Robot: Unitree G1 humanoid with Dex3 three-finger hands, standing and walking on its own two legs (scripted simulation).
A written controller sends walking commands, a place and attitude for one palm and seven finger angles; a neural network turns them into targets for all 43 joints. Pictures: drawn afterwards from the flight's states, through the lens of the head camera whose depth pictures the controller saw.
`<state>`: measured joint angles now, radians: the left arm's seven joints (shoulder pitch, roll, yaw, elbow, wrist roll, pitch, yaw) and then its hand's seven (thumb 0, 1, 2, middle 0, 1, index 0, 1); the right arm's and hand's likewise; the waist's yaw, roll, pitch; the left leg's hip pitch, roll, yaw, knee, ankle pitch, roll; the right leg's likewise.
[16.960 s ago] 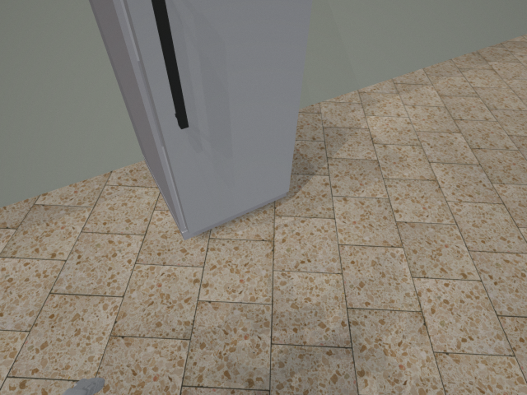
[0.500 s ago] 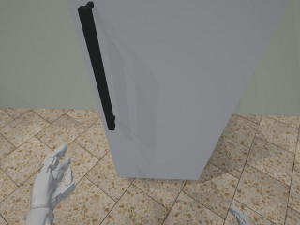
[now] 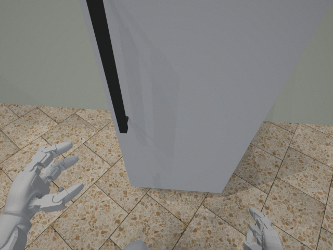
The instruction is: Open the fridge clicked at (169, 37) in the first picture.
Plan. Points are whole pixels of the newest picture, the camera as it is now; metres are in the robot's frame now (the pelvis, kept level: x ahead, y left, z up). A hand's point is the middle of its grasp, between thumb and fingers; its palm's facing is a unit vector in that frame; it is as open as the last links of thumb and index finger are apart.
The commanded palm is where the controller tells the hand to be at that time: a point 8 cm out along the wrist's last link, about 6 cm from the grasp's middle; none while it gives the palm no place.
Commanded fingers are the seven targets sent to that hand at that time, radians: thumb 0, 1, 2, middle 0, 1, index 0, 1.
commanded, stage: raise the hand to about handle height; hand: left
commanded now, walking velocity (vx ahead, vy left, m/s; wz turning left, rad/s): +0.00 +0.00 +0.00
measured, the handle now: (114, 73) +0.50 +0.18 +0.16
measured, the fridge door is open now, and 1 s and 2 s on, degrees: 0 0 0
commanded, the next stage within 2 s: move the hooked fingers beside the handle in 1.40 s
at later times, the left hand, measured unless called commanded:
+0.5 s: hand (26, 154) +0.25 +0.28 +0.15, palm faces +0.03 -1.00 -0.06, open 13.1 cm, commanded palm +0.22 +0.33 +0.16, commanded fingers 0.00 -0.50 0.30 -0.30 -1.20 -0.30 -1.20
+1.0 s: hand (2, 116) +0.28 +0.30 +0.22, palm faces +0.05 -0.99 -0.09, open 13.9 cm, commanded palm +0.24 +0.34 +0.23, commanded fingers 0.00 -0.50 0.30 -0.30 -1.20 -0.30 -1.20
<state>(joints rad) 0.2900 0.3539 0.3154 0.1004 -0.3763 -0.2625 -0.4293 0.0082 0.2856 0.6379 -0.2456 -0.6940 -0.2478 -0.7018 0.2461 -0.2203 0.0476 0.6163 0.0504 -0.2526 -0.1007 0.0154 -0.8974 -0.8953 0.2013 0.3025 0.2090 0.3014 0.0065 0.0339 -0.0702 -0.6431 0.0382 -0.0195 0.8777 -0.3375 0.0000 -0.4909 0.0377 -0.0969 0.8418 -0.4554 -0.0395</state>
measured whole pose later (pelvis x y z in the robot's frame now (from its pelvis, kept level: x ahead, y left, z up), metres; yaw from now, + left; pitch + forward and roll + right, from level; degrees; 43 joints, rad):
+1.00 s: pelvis +0.00 +0.02 +0.04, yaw +1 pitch -3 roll -1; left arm -0.13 0.51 0.46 0.14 -0.35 0.16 -0.46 -0.01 -0.50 0.30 -0.30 -1.20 -0.30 -1.20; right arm 0.23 -0.26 0.10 0.62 0.09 -0.24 -0.12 0.02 -0.90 -0.90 0.20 0.30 0.21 0.30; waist 0.04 0.05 -0.01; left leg -0.28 -0.01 0.01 0.51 -0.18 0.03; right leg -0.13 0.01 -0.07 0.47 -0.29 -0.01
